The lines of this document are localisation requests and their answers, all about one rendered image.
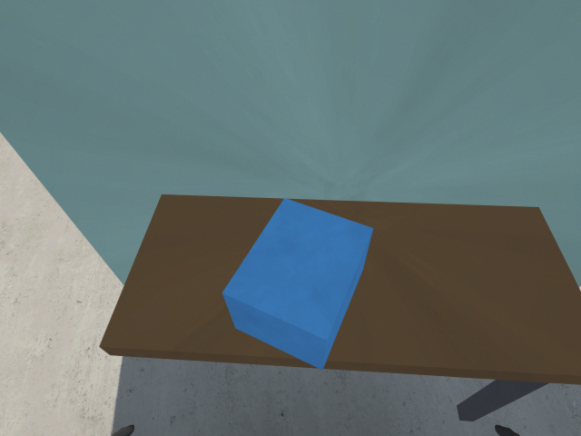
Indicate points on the table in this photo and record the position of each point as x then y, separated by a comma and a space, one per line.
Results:
457, 290

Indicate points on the carton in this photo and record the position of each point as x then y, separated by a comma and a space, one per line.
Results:
294, 287

